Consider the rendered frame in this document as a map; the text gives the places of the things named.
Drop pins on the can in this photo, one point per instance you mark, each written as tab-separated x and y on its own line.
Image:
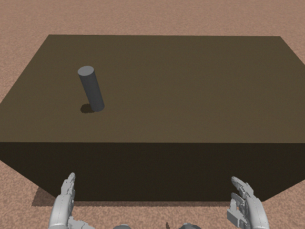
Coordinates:
91	87

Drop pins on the right robot hand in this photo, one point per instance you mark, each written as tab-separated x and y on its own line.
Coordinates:
251	213

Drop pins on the left robot hand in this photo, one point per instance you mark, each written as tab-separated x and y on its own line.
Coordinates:
63	206

